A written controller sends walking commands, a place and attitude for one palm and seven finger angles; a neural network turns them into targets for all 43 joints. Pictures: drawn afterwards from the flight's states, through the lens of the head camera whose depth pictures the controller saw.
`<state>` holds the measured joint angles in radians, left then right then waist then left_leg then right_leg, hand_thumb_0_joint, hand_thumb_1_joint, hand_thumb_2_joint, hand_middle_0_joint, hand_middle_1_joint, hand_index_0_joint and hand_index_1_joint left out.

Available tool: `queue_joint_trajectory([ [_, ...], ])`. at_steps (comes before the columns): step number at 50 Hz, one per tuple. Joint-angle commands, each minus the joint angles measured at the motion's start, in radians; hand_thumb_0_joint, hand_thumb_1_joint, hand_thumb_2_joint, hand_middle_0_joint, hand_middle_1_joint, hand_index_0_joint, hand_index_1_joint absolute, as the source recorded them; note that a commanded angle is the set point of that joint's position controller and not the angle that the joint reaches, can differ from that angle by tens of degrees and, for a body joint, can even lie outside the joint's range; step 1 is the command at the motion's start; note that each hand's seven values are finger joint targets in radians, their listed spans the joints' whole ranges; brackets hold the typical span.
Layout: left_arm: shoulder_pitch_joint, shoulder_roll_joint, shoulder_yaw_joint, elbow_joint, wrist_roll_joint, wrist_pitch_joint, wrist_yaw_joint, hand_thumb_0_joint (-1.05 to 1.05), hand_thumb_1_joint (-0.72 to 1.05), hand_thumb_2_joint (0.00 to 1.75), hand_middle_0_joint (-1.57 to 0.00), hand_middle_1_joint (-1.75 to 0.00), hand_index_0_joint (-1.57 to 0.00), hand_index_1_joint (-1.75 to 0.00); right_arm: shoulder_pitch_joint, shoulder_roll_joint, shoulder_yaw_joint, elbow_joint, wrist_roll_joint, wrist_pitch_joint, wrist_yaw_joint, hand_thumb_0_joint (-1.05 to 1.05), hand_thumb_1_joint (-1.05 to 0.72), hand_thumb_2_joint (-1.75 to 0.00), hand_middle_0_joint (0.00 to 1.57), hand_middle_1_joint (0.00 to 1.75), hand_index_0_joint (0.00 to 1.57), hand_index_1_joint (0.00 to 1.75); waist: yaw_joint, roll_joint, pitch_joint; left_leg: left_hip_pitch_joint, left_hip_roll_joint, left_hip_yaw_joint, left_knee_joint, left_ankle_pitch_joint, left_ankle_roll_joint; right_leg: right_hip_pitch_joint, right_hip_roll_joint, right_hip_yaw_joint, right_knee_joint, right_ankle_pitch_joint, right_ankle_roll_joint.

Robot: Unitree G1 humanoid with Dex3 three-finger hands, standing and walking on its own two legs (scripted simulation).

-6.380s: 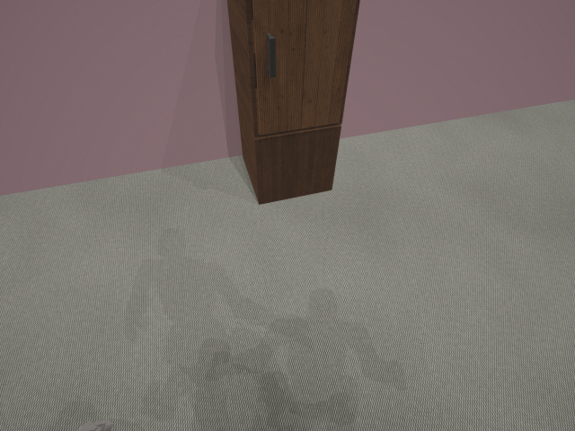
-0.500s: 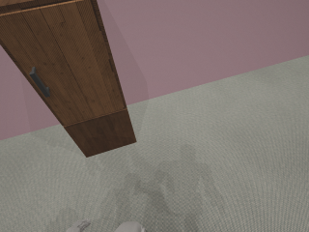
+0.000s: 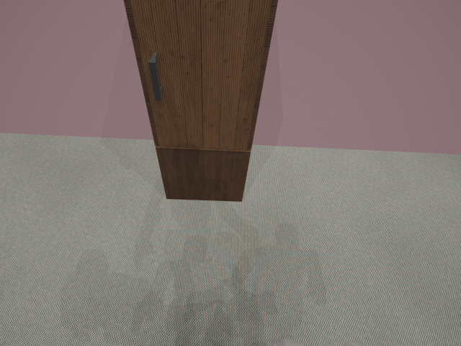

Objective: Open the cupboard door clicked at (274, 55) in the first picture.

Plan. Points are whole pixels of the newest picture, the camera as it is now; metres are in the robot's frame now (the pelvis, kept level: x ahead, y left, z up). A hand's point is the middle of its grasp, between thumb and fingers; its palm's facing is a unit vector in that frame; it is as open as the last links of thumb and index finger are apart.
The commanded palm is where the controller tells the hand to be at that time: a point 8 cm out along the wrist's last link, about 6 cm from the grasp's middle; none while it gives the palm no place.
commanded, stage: turn to face it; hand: left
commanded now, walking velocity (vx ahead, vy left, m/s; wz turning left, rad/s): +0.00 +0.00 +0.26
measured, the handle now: (156, 77) +0.80 +0.30 -0.02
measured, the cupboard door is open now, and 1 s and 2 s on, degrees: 0 0 0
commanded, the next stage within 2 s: take the last steps up to it in 0.08 s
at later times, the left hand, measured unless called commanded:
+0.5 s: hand out of the picture -0.01 +0.15 -0.15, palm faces +0.21 -0.95 -0.24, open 7.3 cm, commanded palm none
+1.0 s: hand (101, 337) +0.14 +0.26 -0.17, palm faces +0.21 -0.96 -0.17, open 7.4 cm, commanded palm none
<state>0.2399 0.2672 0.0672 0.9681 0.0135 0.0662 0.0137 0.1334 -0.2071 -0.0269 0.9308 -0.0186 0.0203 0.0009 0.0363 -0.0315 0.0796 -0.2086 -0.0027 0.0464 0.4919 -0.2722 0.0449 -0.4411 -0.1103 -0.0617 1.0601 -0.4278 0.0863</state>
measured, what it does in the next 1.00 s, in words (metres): walks ahead: right foot, then left foot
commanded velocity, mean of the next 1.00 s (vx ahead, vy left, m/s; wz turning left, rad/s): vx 0.24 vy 0.01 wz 0.07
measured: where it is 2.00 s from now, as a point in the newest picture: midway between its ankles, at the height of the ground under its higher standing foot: (202, 339)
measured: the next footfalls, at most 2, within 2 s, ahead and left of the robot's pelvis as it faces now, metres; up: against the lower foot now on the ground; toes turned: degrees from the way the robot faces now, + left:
right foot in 0.24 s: +0.04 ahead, -0.14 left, +0.00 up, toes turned -1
left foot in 0.74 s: +0.15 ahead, +0.16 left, +0.00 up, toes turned +17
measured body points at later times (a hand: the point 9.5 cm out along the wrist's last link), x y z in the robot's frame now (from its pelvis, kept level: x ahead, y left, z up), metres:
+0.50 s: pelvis +0.03 -0.03 +0.01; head +0.03 -0.06 +0.46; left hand -0.02 +0.20 -0.13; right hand +0.07 -0.28 -0.16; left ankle +0.01 +0.13 -0.66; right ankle +0.00 -0.14 -0.74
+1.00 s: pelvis +0.15 +0.08 +0.00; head +0.14 +0.09 +0.45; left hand +0.13 +0.31 -0.16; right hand +0.20 -0.15 -0.14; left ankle +0.11 +0.15 -0.74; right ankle +0.20 -0.04 -0.67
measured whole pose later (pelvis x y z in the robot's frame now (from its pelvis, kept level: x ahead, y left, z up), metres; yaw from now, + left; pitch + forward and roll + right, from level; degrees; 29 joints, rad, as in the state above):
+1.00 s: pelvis +0.15 +0.08 +0.00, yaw +8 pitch -1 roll +1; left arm 0.28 0.18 0.06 1.07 0.03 0.00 0.00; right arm 0.30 -0.15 -0.04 1.06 -0.02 -0.08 -0.02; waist 0.02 -0.05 0.01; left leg -0.08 -0.03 0.19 0.35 -0.25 0.07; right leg -0.54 -0.12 -0.07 1.07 -0.23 0.02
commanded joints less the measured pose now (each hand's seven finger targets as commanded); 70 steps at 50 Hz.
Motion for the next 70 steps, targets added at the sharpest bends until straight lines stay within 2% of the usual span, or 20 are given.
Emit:
queue_joint_trajectory([
  [1, -0.019, 0.053, 0.003, -0.073, -0.001, -0.026, 0.004, 0.00, 0.90, 0.90, -0.20, -0.30, -0.20, -0.30, 0.058, -0.189, -0.054, -0.031, 0.002, -0.013, -0.018, 0.00, -0.90, -0.90, 0.20, 0.30, 0.20, 0.30, -0.052, 0.155, -0.088, 0.105, 0.253, -0.220, -0.170, 0.485, 0.132, -0.030, 0.009, 0.022, -0.078, -0.005, 0.007],
  [7, -0.024, 0.020, -0.005, -0.082, -0.007, -0.042, 0.010, 0.00, 0.90, 0.90, -0.20, -0.30, -0.20, -0.30, 0.060, -0.184, -0.059, -0.014, -0.005, -0.006, -0.017, 0.00, -0.90, -0.90, 0.20, 0.30, 0.20, 0.30, -0.051, 0.183, -0.099, 0.075, 0.239, -0.289, -0.126, 0.513, 0.131, 0.100, 0.060, 0.008, -0.341, -0.007, -0.014],
  [10, 0.070, 0.021, -0.005, -0.041, -0.007, -0.065, 0.017, 0.00, 0.90, 0.90, -0.20, -0.30, -0.20, -0.30, 0.052, -0.153, -0.055, -0.002, 0.005, -0.008, -0.014, 0.00, -0.90, -0.90, 0.20, 0.30, 0.20, 0.30, -0.006, 0.137, -0.150, -0.001, 0.176, -0.253, -0.043, 0.365, 0.065, 0.313, 0.060, -0.002, -0.632, 0.220, -0.024],
  [11, 0.101, 0.066, 0.000, -0.029, 0.003, -0.080, 0.020, 0.00, 0.90, 0.90, -0.20, -0.30, -0.20, -0.30, 0.072, -0.109, -0.048, 0.003, 0.013, -0.013, -0.008, 0.00, -0.90, -0.90, 0.20, 0.30, 0.20, 0.30, 0.003, 0.033, -0.171, -0.106, 0.111, -0.200, 0.058, 0.163, 0.012, 0.447, -0.041, 0.104, -0.744, 0.247, -0.048],
  [12, 0.123, 0.151, 0.016, -0.020, 0.016, -0.089, 0.023, 0.00, 0.90, 0.90, -0.20, -0.30, -0.20, -0.30, 0.079, -0.036, -0.033, -0.017, 0.015, -0.015, -0.002, 0.00, -0.90, -0.90, 0.20, 0.30, 0.20, 0.30, 0.007, -0.233, -0.130, -0.306, -0.029, -0.059, 0.225, -0.203, -0.054, 0.505, -0.270, 0.357, -0.819, 0.196, -0.139],
  [14, 0.125, 0.142, 0.019, -0.029, 0.008, -0.087, 0.017, 0.00, 0.90, 0.90, -0.20, -0.30, -0.20, -0.30, 0.012, -0.108, -0.057, -0.025, -0.007, 0.011, 0.004, 0.00, -0.90, -0.90, 0.20, 0.30, 0.20, 0.30, 0.034, -0.222, 0.014, -0.376, 0.014, -0.128, 0.502, -0.251, -0.051, 0.267, -0.326, 0.474, -0.947, -0.156, -0.224],
  [16, 0.068, 0.087, 0.007, -0.030, 0.006, -0.097, 0.013, 0.00, 0.90, 0.90, -0.20, -0.30, -0.20, -0.30, 0.056, -0.101, -0.064, 0.015, -0.012, 0.007, 0.022, 0.00, -0.90, -0.90, 0.20, 0.30, 0.20, 0.30, -0.017, -0.094, 0.051, -0.404, 0.045, -0.108, 0.603, -0.104, -0.053, 0.249, -0.251, 0.329, -0.938, -0.152, -0.186],
  [19, 0.113, 0.029, -0.008, -0.011, 0.005, -0.122, 0.009, 0.00, 0.90, 0.90, -0.20, -0.30, -0.20, -0.30, 0.103, -0.066, -0.057, 0.048, -0.012, -0.001, 0.028, 0.00, -0.90, -0.90, 0.20, 0.30, 0.20, 0.30, -0.018, -0.111, 0.016, -0.401, 0.059, -0.065, 0.613, 0.027, -0.081, 0.319, -0.176, 0.146, -0.901, 0.093, -0.152],
  [31, 0.274, 0.042, -0.009, 0.125, 0.021, -0.134, 0.009, 0.00, 0.90, 0.90, -0.20, -0.30, -0.20, -0.30, -0.039, -0.004, -0.028, 0.014, 0.001, -0.034, 0.043, 0.00, -0.90, -0.90, 0.20, 0.30, 0.20, 0.30, 0.027, -0.171, 0.059, -0.267, 0.070, 0.066, 0.208, -0.010, -0.051, 0.322, -0.208, 0.061, -0.862, 0.268, -0.198],
  [35, 0.230, 0.024, -0.005, 0.136, 0.012, -0.119, 0.009, 0.00, 0.90, 0.90, -0.20, -0.30, -0.20, -0.30, 0.185, -0.053, -0.036, 0.088, -0.002, -0.063, 0.022, 0.00, -0.90, -0.90, 0.20, 0.30, 0.20, 0.30, -0.085, -0.040, -0.029, 0.157, 0.030, 0.103, -0.033, 0.034, -0.031, 0.173, -0.126, -0.027, -0.597, 0.283, -0.153],
  [37, 0.230, -0.073, -0.024, 0.088, 0.003, -0.115, -0.002, 0.00, 0.90, 0.90, -0.20, -0.30, -0.20, -0.30, 0.429, -0.236, -0.080, 0.145, -0.009, -0.070, -0.006, 0.00, -0.90, -0.90, 0.20, 0.30, 0.20, 0.30, -0.157, 0.381, -0.152, 0.407, 0.407, -0.413, -0.226, -0.053, 0.093, -0.154, 0.062, -0.111, -0.054, -0.177, -0.078],
  [41, 0.117, -0.056, -0.009, 0.095, 0.014, -0.106, -0.018, 0.00, 0.90, 0.90, -0.20, -0.30, -0.20, -0.30, 0.223, -0.068, -0.033, 0.111, 0.001, -0.079, -0.022, 0.00, -0.90, -0.90, 0.20, 0.30, 0.20, 0.30, -0.070, 0.138, 0.040, 0.046, 0.340, -0.242, -0.327, -0.061, 0.096, -0.157, -0.044, 0.034, 0.131, 0.074, -0.103],
  [45, 0.181, -0.095, -0.008, 0.111, 0.020, -0.081, -0.019, 0.00, 0.90, 0.90, -0.20, -0.30, -0.20, -0.30, 0.214, -0.029, -0.027, 0.104, 0.004, -0.104, -0.029, 0.00, -0.90, -0.90, 0.20, 0.30, 0.20, 0.30, -0.020, 0.122, 0.011, 0.049, 0.280, -0.092, -0.341, 0.176, 0.108, -0.132, -0.033, 0.023, 0.070, 0.183, -0.074],
  [59, -0.119, -0.074, -0.011, -0.028, 0.008, -0.085, -0.024, 0.00, 0.90, 0.90, -0.20, -0.30, -0.20, -0.30, 0.327, -0.063, -0.035, 0.179, -0.013, -0.084, -0.034, 0.00, -0.90, -0.90, 0.20, 0.30, 0.20, 0.30, -0.066, 0.126, 0.068, 0.150, 0.290, -0.013, -0.197, 0.511, 0.112, -0.030, 0.034, -0.046, -0.396, 0.193, -0.111],
  [61, 0.005, -0.049, -0.007, 0.011, 0.011, -0.099, -0.020, 0.00, 0.90, 0.90, -0.20, -0.30, -0.20, -0.30, 0.324, -0.059, -0.032, 0.187, -0.006, -0.079, -0.033, 0.00, -0.90, -0.90, 0.20, 0.30, 0.20, 0.30, -0.007, 0.071, 0.003, 0.118, 0.247, 0.022, -0.021, 0.620, 0.073, 0.179, 0.088, -0.087, -0.515, 0.269, -0.123],
  [62, 0.114, -0.012, 0.001, 0.046, 0.013, -0.115, -0.012, 0.00, 0.90, 0.90, -0.20, -0.30, -0.20, -0.30, 0.327, -0.045, -0.024, 0.188, 0.004, -0.082, -0.032, 0.00, -0.90, -0.90, 0.20, 0.30, 0.20, 0.30, 0.039, 0.032, -0.073, 0.029, 0.197, 0.050, 0.139, 0.576, 0.030, 0.380, 0.045, -0.031, -0.561, 0.450, -0.135],
  [63, 0.228, 0.068, 0.019, 0.080, 0.014, -0.132, 0.004, 0.00, 0.90, 0.90, -0.20, -0.30, -0.20, -0.30, 0.360, -0.003, -0.019, 0.175, 0.016, -0.087, -0.029, 0.00, -0.90, -0.90, 0.20, 0.30, 0.20, 0.30, 0.057, -0.113, -0.210, -0.152, 0.080, 0.109, 0.384, 0.240, -0.029, 0.604, -0.186, 0.238, -0.540, 0.907, -0.224],
  [64, 0.255, 0.112, 0.013, 0.088, -0.005, -0.126, 0.008, 0.00, 0.90, 0.90, -0.20, -0.30, -0.20, -0.30, 0.371, 0.003, -0.019, 0.166, 0.026, -0.074, -0.038, 0.00, -0.90, -0.90, 0.20, 0.30, 0.20, 0.30, 0.034, -0.073, -0.263, -0.144, 0.010, 0.048, 0.569, -0.336, -0.056, 0.573, -0.348, 0.335, -0.601, 1.288, -0.341],
  [66, 0.084, 0.094, 0.004, 0.042, -0.003, -0.114, 0.023, 0.00, 0.90, 0.90, -0.20, -0.30, -0.20, -0.30, 0.318, 0.002, -0.024, 0.155, 0.029, -0.040, -0.043, 0.00, -0.90, -0.90, 0.20, 0.30, 0.20, 0.30, -0.003, -0.081, -0.224, -0.128, 0.054, -0.070, 0.627, -0.337, -0.056, 0.387, -0.328, 0.310, -0.644, 1.167, -0.359],
  [70, -0.040, 0.055, 0.004, 0.009, 0.010, -0.083, 0.039, 0.00, 0.90, 0.90, -0.20, -0.30, -0.20, -0.30, 0.286, 0.032, -0.026, 0.156, 0.018, 0.015, -0.034, 0.00, -0.90, -0.90, 0.20, 0.30, 0.20, 0.30, -0.045, -0.045, -0.133, -0.133, 0.052, -0.054, 0.541, -0.256, -0.080, 0.207, -0.247, 0.147, -0.682, 0.910, -0.289],
])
